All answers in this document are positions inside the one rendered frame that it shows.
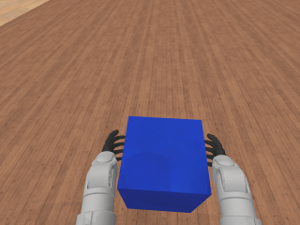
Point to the robot left hand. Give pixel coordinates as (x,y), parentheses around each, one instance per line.
(110,145)

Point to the robot right forearm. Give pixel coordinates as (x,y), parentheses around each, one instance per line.
(233,193)

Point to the robot left forearm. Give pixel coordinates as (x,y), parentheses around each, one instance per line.
(99,191)

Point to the robot right hand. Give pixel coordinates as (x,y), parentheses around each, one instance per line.
(217,149)

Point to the carton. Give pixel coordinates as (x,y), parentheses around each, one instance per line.
(164,165)

